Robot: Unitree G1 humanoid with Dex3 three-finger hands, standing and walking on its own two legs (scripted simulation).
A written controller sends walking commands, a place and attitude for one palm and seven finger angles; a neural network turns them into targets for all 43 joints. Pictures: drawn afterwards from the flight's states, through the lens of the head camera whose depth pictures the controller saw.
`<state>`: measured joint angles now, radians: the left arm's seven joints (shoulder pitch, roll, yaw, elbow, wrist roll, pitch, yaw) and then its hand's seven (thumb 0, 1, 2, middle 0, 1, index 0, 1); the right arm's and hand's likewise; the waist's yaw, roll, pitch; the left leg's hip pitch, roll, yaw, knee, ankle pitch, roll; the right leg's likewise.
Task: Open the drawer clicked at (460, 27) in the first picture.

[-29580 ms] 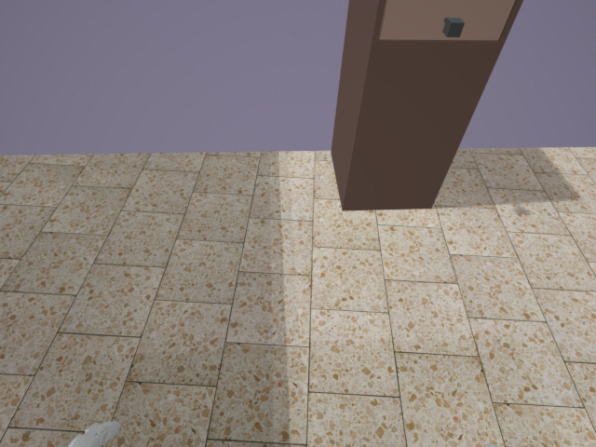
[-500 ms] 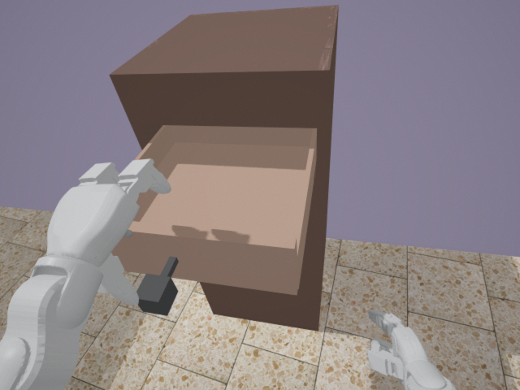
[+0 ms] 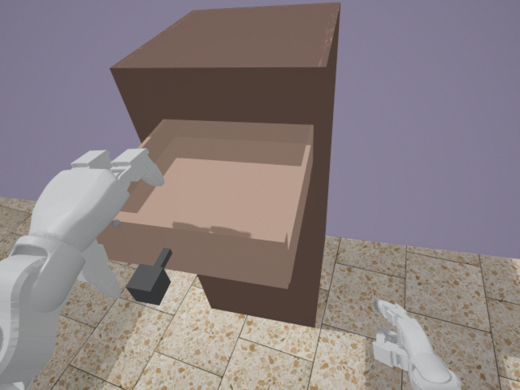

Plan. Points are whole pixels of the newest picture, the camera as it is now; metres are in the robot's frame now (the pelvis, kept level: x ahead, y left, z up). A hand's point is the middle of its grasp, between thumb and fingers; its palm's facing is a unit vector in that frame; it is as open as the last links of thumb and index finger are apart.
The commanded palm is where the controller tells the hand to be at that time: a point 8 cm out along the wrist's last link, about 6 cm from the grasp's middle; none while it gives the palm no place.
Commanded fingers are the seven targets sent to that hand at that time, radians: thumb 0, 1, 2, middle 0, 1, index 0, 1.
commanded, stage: draw the hand back to the body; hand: left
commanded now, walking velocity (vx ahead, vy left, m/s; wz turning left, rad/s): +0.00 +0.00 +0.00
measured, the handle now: (155, 272) +0.25 +0.21 +0.08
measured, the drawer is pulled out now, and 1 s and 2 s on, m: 0.30 0.30 0.30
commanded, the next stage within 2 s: step back with the hand held close in 1.52 s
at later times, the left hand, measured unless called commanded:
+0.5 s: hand (86, 228) +0.22 +0.23 +0.22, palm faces +0.20 -0.02 -0.98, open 13.8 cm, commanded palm +0.17 +0.25 +0.28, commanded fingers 0.00 -0.50 0.30 -0.30 -1.20 -0.30 -1.20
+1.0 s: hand (66, 188) +0.22 +0.23 +0.28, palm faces +0.43 -0.82 -0.37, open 11.5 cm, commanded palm +0.17 +0.28 +0.27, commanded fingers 0.00 0.38 0.68 -0.24 -0.64 -0.24 -0.64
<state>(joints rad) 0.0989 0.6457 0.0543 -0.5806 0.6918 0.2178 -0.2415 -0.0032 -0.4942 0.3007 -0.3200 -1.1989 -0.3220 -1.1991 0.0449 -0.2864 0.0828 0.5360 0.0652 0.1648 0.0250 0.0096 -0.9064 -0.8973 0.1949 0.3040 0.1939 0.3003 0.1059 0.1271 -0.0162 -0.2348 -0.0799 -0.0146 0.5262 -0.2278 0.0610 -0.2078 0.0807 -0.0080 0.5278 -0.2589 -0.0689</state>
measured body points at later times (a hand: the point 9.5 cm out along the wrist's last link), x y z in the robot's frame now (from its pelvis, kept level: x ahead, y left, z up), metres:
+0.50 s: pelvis +0.01 +0.00 +0.00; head -0.01 -0.04 +0.44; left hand +0.20 +0.23 +0.28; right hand +0.25 -0.19 -0.08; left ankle +0.04 +0.08 -0.73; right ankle +0.02 -0.07 -0.73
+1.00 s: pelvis +0.04 +0.01 +0.01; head +0.02 +0.00 +0.46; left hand +0.19 +0.27 +0.30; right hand +0.22 -0.20 -0.08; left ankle +0.04 +0.08 -0.73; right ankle +0.02 -0.07 -0.73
